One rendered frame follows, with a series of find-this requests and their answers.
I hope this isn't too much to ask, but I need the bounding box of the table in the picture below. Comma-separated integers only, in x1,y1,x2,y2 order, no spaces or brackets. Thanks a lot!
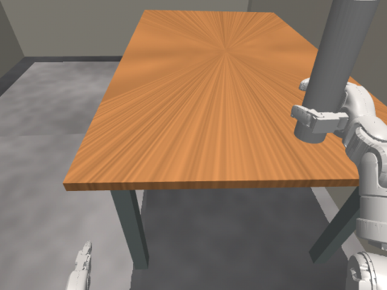
63,10,387,269

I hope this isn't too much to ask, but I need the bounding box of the left robot hand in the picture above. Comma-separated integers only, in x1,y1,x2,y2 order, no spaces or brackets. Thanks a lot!
65,241,92,290

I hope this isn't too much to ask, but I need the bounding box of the right robot hand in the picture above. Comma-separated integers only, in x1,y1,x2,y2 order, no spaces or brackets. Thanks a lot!
291,78,376,138

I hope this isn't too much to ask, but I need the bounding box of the bottle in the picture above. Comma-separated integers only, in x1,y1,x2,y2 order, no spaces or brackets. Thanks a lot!
294,0,380,144

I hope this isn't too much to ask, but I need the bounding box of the right robot arm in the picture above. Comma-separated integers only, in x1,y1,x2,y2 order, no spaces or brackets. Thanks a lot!
342,115,387,290

